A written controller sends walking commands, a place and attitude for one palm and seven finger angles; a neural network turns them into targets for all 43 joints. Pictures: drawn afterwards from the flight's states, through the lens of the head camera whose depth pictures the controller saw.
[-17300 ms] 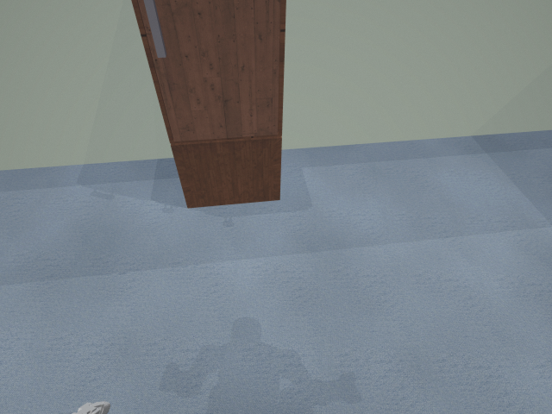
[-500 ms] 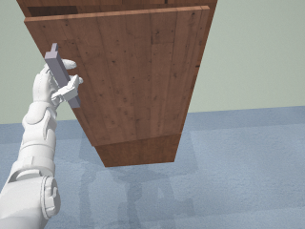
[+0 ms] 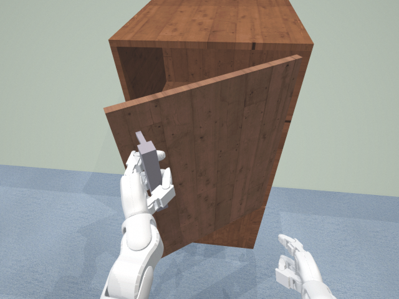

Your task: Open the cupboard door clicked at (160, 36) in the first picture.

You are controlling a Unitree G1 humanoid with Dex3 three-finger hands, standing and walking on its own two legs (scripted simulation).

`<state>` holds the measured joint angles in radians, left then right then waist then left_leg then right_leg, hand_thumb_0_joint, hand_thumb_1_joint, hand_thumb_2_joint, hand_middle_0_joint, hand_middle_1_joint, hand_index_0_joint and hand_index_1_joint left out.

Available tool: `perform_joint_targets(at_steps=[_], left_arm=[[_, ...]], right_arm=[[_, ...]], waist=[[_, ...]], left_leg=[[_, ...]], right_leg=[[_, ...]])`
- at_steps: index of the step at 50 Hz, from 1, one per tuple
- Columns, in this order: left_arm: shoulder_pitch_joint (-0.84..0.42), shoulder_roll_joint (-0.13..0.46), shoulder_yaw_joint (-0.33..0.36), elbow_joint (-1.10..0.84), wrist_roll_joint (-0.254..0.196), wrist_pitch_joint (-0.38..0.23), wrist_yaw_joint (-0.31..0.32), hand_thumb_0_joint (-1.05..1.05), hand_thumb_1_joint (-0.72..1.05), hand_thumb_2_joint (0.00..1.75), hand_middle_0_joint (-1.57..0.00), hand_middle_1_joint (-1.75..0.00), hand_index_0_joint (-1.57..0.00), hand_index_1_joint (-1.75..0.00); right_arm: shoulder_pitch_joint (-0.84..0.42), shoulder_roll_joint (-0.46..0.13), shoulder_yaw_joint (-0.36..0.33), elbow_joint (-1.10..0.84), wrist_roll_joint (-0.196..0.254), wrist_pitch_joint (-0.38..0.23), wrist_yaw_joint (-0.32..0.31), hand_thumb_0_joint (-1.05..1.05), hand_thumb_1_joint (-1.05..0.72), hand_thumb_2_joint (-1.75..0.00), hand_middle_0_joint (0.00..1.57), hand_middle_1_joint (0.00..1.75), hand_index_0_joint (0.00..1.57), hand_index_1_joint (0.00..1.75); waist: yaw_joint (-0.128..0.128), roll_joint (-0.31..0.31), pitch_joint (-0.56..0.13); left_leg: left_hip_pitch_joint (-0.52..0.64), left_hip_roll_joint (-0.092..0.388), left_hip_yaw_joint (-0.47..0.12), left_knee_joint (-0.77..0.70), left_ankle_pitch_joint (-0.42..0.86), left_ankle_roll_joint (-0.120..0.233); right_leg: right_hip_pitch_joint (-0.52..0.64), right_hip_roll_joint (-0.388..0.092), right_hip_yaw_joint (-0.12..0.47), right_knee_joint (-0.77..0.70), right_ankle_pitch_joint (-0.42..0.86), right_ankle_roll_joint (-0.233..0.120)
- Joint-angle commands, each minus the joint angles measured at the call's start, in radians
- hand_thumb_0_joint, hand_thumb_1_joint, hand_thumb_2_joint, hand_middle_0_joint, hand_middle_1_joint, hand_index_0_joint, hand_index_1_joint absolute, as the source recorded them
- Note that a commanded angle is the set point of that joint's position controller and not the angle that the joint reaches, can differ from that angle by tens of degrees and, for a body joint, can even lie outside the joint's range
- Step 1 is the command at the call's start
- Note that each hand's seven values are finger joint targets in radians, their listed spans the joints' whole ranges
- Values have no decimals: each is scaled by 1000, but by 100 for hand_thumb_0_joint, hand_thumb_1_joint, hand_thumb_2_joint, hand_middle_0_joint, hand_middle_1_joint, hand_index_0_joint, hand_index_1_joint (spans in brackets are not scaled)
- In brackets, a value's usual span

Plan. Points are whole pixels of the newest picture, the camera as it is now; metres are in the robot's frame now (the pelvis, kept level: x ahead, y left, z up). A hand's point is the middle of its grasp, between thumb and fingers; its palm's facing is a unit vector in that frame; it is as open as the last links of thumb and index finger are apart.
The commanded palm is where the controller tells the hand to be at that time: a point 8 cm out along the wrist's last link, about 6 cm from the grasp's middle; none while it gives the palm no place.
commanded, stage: pull the door open along its arc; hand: left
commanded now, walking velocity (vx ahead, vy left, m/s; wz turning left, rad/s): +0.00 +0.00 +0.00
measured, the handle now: (150, 172) +0.33 +0.13 +0.11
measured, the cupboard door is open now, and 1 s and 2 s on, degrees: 34 39 41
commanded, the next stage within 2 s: open thumb and fingers to let go in 0.10 s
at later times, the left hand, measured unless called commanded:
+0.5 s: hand (180, 200) +0.26 +0.06 +0.12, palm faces +0.34 -0.94 +0.01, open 8.0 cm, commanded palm +0.22 +0.11 +0.12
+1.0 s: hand (175, 197) +0.27 +0.07 +0.12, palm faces +0.28 -0.96 +0.01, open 14.2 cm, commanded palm +0.22 +0.11 +0.12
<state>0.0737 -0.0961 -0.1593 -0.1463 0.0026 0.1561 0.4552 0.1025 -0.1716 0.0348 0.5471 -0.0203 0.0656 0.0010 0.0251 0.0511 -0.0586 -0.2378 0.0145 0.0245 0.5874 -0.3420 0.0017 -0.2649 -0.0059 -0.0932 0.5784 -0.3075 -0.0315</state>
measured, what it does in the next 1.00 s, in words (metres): stands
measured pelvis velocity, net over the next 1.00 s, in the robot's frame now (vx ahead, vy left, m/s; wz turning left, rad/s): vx -0.03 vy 0.01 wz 0.01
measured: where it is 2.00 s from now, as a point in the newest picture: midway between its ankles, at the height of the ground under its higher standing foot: outside the picture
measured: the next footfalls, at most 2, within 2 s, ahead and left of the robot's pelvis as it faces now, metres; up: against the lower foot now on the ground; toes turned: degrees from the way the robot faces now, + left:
none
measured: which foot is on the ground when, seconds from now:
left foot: down 0.00-1.00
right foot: down 0.00-1.00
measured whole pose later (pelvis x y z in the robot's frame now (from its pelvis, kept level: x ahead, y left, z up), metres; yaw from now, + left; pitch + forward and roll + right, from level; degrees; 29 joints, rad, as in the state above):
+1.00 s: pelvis -0.03 +0.01 +0.00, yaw +1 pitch -4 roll +0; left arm -0.01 -0.10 -0.28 -0.04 0.04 0.14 0.52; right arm 0.11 -0.16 0.03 0.62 -0.02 0.11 0.00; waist 0.03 0.04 0.00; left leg -0.21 0.00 0.02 0.59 -0.31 0.02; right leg -0.23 -0.02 -0.10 0.56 -0.26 -0.02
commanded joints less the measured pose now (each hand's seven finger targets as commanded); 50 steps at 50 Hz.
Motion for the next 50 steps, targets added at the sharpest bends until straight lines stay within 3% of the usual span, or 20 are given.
perform_joint_targets(at_steps=[1,3,4,5,8,10,11,14,15,19,26,30,33,35,38,40,44,49,50], left_arm=[[-28,-8,-53,-369,55,-71,28,0,90,90,-40,-135,-40,-135],[50,-54,-115,-425,62,-71,23,0,90,90,-40,-135,-40,-135],[94,-48,-112,-432,53,-71,21,0,90,90,-40,-135,-40,-135],[80,-65,-135,-432,50,-68,23,0,90,90,-40,-135,-40,-135],[-29,-47,-108,-403,39,-66,51,0,90,90,-40,-135,-40,-135],[-169,-21,-78,-329,36,-63,73,0,90,90,-40,-135,-40,-135],[-198,-10,-55,-314,34,-66,80,0,83,87,-40,-134,-40,-134],[-223,-8,-46,-261,32,-81,76,0,62,78,-38,-132,-38,-132],[-235,6,-35,-258,32,-90,69,0,55,75,-38,-131,-38,-131],[-208,-2,-39,-233,31,-115,45,0,27,63,-35,-128,-35,-128],[-293,28,-1,-172,17,-133,36,0,-22,42,-32,-123,-32,-123],[-290,-5,-27,-158,24,-133,52,0,-50,30,-30,-120,-30,-120],[-314,-7,-25,-142,27,-131,62,0,-50,30,-29,-115,-29,-115],[-315,-1,-19,-142,32,-128,68,0,-50,30,-27,-105,-27,-105],[-367,-28,-40,-125,38,-119,77,0,-50,30,-25,-90,-25,-90],[-365,-47,-55,-108,49,-108,86,0,-50,30,-23,-80,-23,-80],[-365,-95,-99,-118,59,-91,98,0,-50,30,-20,-60,-20,-60],[-368,-122,-125,-129,58,-73,106,0,-50,30,-16,-35,-16,-35],[-357,-137,-137,-124,61,-66,107,0,-50,30,-15,-30,-15,-30]], right_arm=[[-105,-82,-33,-154,-7,-6,1,0,-90,-90,20,30,20,30],[-119,-73,-31,-166,-6,0,13,0,-90,-90,20,30,20,30],[-126,-71,-30,-165,-3,4,19,0,-90,-90,20,30,20,30],[-140,-75,-26,-163,-4,5,22,0,-90,-90,20,30,20,30],[-165,-74,-23,-151,-9,-4,14,0,-90,-90,20,30,20,30],[-176,-75,-14,-126,-9,-7,0,0,-90,-90,20,30,20,30],[-183,-75,-18,-123,-10,-11,-7,0,-90,-90,20,30,20,30],[-175,-70,-16,-115,-14,-22,-25,0,-90,-90,20,30,20,30],[-174,-69,-19,-114,-11,-23,-28,0,-90,-90,20,30,20,30],[-155,-69,-22,-114,-11,-26,-34,0,-90,-90,20,30,20,30],[-148,-73,-22,-104,-7,-32,-45,0,-90,-90,20,30,20,30],[-152,-73,-27,-105,-6,-36,-38,0,-90,-90,20,30,20,30],[-150,-73,-27,-106,-8,-34,-37,0,-90,-90,20,30,20,30],[-152,-74,-28,-105,-7,-27,-36,0,-90,-90,20,30,20,30],[-153,-74,-25,-103,-6,-20,-33,0,-90,-90,20,30,20,30],[-156,-73,-26,-102,-5,-13,-28,0,-90,-90,20,30,20,30],[-149,-75,-29,-106,-6,-7,-14,0,-90,-90,20,30,20,30],[-158,-77,-30,-105,-3,2,-2,0,-90,-90,20,30,20,30],[-161,-75,-28,-103,-1,4,4,0,-90,-90,20,30,20,30]], waist=[[15,-86,-146],[13,-72,-130],[18,-78,-118],[13,-81,-97],[5,-115,-88],[-13,-135,-34],[-1,-131,-49],[3,-188,-70],[10,-161,-76],[16,-147,-107],[10,-153,-75],[14,-112,-75],[12,-170,-67],[17,-139,-73],[6,-150,-73],[10,-110,-70],[8,-93,-104],[5,-107,-109],[8,-76,-94]], left_leg=[[36,-6,-20,-55,320,7],[37,-7,-20,-42,322,10],[28,-8,-21,-38,310,8],[27,-8,-27,-33,295,10],[25,-20,-26,-15,232,14],[12,-31,-34,-11,171,15],[21,-35,-30,-11,149,16],[19,-44,-31,-15,135,21],[28,-43,-32,-25,138,20],[33,-38,-26,-47,164,20],[36,-35,-26,-74,122,20],[54,-33,-25,-82,127,19],[50,-32,-25,-87,123,22],[54,-31,-25,-92,124,20],[57,-30,-29,-97,119,19],[59,-27,-34,-100,120,15],[63,-16,-39,-100,167,10],[52,-6,-53,-94,174,3],[48,-3,-60,-98,174,-2]], right_leg=[[140,-14,48,-78,366,-7],[130,-14,49,-74,372,-8],[129,-13,47,-78,359,-9],[109,-13,49,-85,339,-8],[79,-22,67,-116,247,2],[32,-32,87,-161,124,7],[31,-38,104,-182,68,8],[60,-58,147,-226,23,20],[68,-57,147,-227,19,15],[109,-61,141,-209,100,17],[94,-59,142,-248,-15,14],[79,-46,114,-234,-13,6],[77,-43,110,-240,-24,9],[80,-41,103,-234,-22,4],[67,-34,85,-220,-22,1],[59,-28,67,-201,-9,-6],[62,-13,36,-142,75,-14],[47,-4,17,-107,85,-19],[35,-1,10,-95,87,-22]])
